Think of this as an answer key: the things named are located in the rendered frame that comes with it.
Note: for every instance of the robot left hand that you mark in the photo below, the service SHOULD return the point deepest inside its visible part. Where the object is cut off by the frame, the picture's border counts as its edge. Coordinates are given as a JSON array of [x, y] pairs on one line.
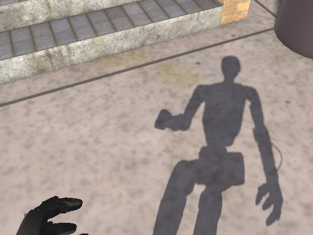
[[36, 222]]

